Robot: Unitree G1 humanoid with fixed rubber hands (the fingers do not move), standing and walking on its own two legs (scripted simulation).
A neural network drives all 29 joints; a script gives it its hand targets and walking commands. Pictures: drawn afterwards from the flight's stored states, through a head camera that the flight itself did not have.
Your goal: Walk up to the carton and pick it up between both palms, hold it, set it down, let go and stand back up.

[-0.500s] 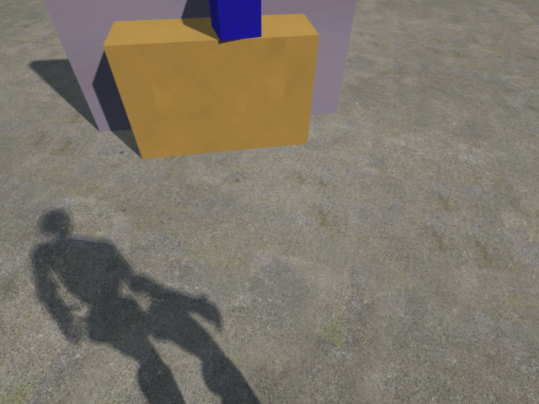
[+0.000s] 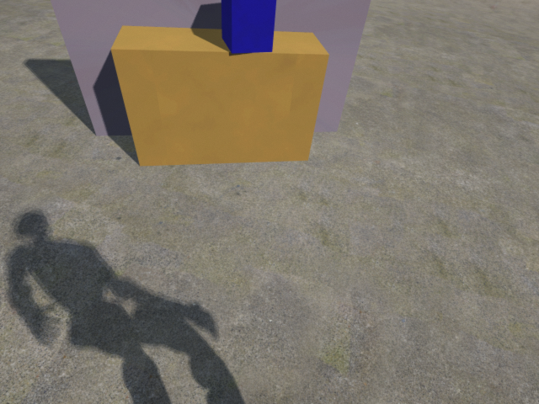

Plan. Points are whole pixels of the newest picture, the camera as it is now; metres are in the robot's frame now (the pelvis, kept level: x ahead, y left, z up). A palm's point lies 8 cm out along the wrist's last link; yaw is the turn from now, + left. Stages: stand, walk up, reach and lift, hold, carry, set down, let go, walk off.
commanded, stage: walk up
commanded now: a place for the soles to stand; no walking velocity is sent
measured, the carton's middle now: (247, 16) +1.75 +0.06 +0.02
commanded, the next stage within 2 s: none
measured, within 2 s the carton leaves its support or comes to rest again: neither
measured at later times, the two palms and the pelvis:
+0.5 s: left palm (109, 360) +0.25 +0.27 -0.11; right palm (461, 359) +0.24 -0.34 -0.10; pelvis +0.18 -0.04 +0.00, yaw +0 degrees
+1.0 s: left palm (134, 270) +0.44 +0.28 -0.13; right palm (420, 280) +0.40 -0.33 -0.11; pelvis +0.36 -0.03 -0.01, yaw +1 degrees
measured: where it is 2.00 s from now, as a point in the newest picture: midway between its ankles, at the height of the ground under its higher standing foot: (253, 300)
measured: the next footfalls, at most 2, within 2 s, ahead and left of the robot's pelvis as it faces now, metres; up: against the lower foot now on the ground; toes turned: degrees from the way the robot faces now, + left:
right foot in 0.32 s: +0.26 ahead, -0.16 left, +0.00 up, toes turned -1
left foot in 0.66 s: +0.36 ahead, +0.12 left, +0.00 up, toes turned +2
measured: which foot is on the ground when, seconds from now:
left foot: down 0.00-0.36, up 0.38-0.64, down 0.66-1.00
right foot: up 0.00-0.30, down 0.32-0.68, up 0.70-0.94, down 0.96-1.00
